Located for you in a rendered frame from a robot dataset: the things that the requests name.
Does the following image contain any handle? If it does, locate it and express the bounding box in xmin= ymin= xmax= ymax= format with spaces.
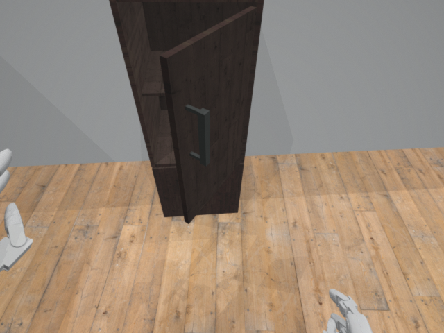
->
xmin=185 ymin=104 xmax=210 ymax=166

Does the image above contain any cupboard door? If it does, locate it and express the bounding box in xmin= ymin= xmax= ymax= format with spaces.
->
xmin=160 ymin=6 xmax=257 ymax=224

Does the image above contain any robot right hand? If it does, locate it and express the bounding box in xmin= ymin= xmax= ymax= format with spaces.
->
xmin=323 ymin=289 xmax=373 ymax=333

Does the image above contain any robot left hand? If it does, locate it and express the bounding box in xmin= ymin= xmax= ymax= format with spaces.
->
xmin=0 ymin=149 xmax=33 ymax=272

